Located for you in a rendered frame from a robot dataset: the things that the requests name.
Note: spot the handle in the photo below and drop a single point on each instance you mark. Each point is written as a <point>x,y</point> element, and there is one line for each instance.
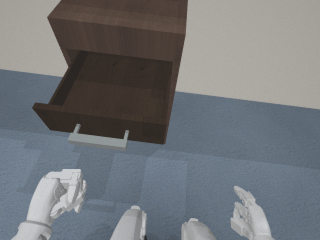
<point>76,138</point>

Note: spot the right robot thigh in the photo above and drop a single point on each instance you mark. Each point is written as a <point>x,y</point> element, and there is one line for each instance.
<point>195,230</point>

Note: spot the left robot forearm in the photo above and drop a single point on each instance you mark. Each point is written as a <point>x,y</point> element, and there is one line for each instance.
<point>33,230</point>

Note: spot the cabinet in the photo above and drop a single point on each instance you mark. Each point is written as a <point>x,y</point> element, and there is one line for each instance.
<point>150,29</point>

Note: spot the drawer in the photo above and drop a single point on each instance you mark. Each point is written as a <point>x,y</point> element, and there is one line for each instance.
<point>108,94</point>

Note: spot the robot right shin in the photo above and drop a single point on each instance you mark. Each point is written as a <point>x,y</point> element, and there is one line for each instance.
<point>193,219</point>

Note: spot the left robot hand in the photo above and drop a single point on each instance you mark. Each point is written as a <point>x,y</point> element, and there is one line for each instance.
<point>67,186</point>

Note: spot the right robot hand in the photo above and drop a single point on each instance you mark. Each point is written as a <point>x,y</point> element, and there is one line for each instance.
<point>253,221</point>

